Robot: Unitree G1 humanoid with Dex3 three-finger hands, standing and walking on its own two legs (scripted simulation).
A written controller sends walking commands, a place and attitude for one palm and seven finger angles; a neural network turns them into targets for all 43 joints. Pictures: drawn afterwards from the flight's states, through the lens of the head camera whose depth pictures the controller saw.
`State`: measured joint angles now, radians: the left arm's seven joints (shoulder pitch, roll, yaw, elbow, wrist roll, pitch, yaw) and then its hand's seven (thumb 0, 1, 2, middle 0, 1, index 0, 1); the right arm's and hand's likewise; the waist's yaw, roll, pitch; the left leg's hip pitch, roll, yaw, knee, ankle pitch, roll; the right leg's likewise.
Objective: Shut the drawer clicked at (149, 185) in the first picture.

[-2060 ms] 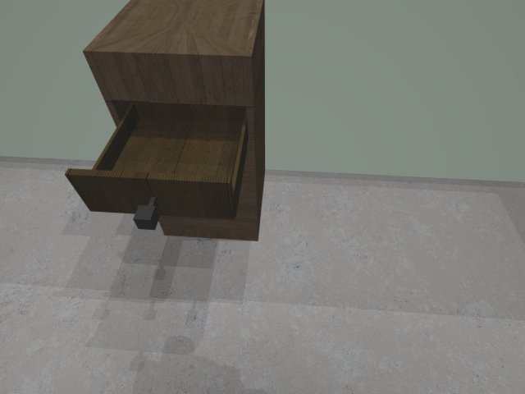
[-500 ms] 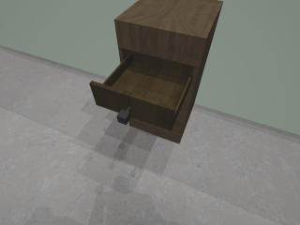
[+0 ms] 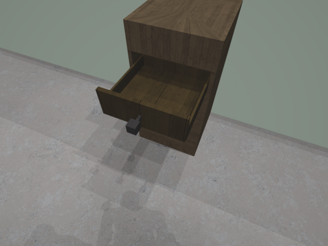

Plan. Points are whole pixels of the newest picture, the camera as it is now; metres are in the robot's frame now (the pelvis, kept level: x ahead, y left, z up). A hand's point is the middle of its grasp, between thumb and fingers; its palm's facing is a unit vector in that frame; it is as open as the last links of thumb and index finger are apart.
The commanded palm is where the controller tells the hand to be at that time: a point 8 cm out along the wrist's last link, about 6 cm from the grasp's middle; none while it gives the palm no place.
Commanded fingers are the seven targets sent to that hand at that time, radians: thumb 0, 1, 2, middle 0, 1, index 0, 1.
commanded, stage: look at it before walking up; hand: left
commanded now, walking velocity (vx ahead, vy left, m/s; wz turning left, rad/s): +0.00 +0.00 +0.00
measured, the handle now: (135, 123) +0.55 +0.14 -0.13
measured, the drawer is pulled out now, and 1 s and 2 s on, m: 0.30 0.30 0.30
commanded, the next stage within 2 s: turn to face it in 0.08 s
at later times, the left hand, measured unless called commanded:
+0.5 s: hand out of the picture +0.03 +0.19 -0.18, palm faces -0.05 -0.96 -0.26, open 7.4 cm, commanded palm none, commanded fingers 0.00 0.90 0.90 -0.20 -0.30 -0.20 -0.30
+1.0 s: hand out of the picture +0.06 +0.14 -0.17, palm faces -0.18 -0.96 -0.22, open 7.4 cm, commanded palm none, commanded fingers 0.00 0.90 0.90 -0.20 -0.30 -0.20 -0.30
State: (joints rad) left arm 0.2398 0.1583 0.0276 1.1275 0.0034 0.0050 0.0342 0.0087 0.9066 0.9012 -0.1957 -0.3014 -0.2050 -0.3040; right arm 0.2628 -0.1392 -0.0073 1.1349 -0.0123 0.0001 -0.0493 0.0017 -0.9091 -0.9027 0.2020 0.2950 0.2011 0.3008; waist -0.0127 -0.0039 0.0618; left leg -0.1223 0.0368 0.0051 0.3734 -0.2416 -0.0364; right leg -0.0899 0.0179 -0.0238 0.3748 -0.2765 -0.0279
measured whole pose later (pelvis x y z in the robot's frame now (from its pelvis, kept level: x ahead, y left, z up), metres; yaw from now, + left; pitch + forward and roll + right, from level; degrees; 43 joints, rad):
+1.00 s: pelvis -0.01 -0.03 +0.00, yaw -16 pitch +0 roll +1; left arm 0.25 0.17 0.07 0.97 0.03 0.03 0.02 0.01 0.90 0.90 -0.20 -0.30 -0.21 -0.30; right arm 0.06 -0.20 -0.06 0.98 0.00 0.05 -0.04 0.00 -0.91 -0.90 0.20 0.29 0.20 0.30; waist 0.04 -0.01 0.12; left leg -0.42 0.02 -0.05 0.90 -0.39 -0.06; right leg -0.16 0.11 0.10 0.38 -0.21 -0.09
